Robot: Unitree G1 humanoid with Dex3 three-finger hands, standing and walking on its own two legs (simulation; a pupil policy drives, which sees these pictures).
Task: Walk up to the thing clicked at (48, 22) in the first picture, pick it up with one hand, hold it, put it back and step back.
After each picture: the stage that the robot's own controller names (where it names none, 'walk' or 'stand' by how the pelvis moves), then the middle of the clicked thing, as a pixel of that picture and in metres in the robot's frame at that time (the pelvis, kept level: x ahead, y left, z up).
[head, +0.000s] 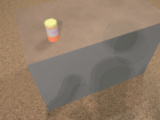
stand; (52, 30) +0.75 +0.21 -0.09
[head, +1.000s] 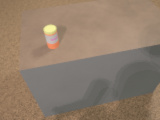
rise first; (51, 37) +0.68 +0.22 -0.07
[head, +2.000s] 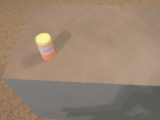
rise first; (46, 47) +0.55 +0.22 -0.06
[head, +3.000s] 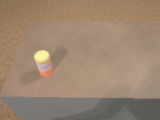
stand; (44, 63) +0.51 +0.21 -0.08
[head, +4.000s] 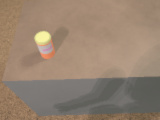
stand; (45, 45) +0.54 +0.20 -0.08
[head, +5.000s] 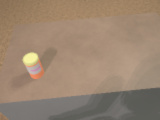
stand; (34, 66) +0.49 +0.26 -0.08
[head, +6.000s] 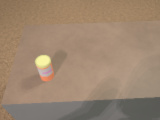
stand; (45, 68) +0.49 +0.21 -0.10
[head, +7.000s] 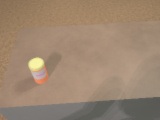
stand; (39, 71) +0.48 +0.24 -0.10
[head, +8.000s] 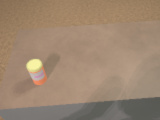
stand; (37, 72) +0.48 +0.25 -0.10
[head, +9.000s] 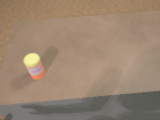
rise first; (35, 66) +0.47 +0.25 -0.09
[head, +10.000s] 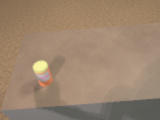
go down; (43, 73) +0.48 +0.25 -0.09
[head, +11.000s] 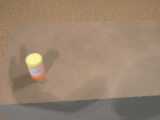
go down; (36, 67) +0.48 +0.23 -0.08
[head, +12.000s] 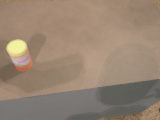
go down; (20, 56) +0.47 +0.23 -0.04
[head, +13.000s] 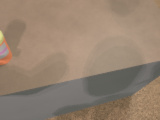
close in; out of the picture +0.47 +0.25 +0.00
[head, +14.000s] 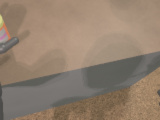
close; out of the picture +0.50 +0.22 +0.02
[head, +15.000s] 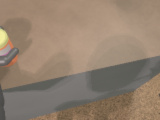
lift; (1, 48) +0.46 +0.22 +0.01
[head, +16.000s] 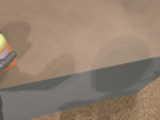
lift; out of the picture +0.44 +0.23 +0.02
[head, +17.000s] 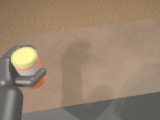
lift; (30, 69) +0.33 +0.18 +0.15
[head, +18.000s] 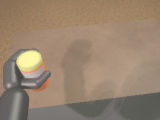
hold; (34, 71) +0.33 +0.17 +0.12
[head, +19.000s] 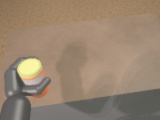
hold; (34, 78) +0.33 +0.17 +0.08
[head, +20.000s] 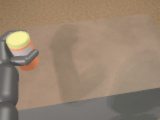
crouch; (23, 52) +0.41 +0.20 +0.11
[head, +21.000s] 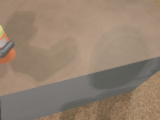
lower; out of the picture +0.48 +0.23 +0.02
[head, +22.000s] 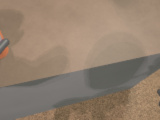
lower; out of the picture +0.48 +0.24 +0.01
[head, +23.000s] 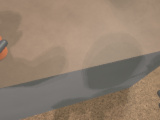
lower; out of the picture +0.48 +0.24 +0.01
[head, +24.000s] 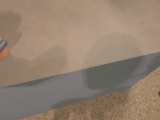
lower; out of the picture +0.48 +0.24 +0.01
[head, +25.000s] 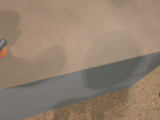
lower; out of the picture +0.49 +0.24 +0.01
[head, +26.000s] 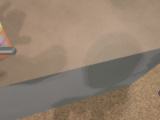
open; out of the picture +0.49 +0.22 +0.02
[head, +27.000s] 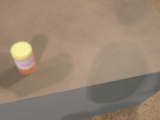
sink last; (24, 59) +0.45 +0.19 -0.02
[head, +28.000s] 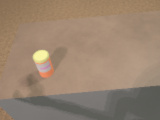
stand; (43, 64) +0.49 +0.23 -0.04
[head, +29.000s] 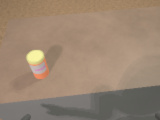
stand; (38, 65) +0.46 +0.22 -0.03
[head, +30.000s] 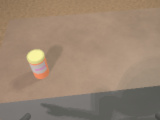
stand; (38, 64) +0.47 +0.22 -0.03
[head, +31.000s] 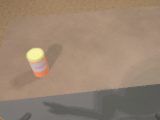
stand; (38, 63) +0.47 +0.22 -0.03
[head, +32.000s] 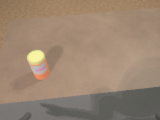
stand; (39, 65) +0.46 +0.22 -0.03
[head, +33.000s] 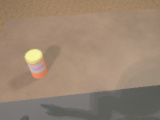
stand; (36, 64) +0.47 +0.22 -0.03
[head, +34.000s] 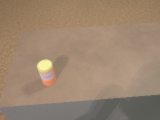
stand; (47, 73) +0.48 +0.21 -0.09
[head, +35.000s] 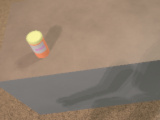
walk; (38, 45) +0.54 +0.24 -0.06
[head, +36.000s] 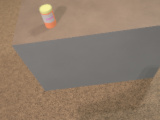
walk; (48, 16) +0.79 +0.24 -0.08
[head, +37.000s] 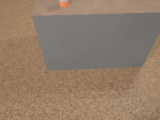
stand; out of the picture +1.09 +0.15 -0.07
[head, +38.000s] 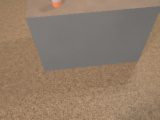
stand; out of the picture +1.08 +0.22 -0.09
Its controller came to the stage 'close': yes
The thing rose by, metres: 0.22
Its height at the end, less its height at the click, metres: +0.00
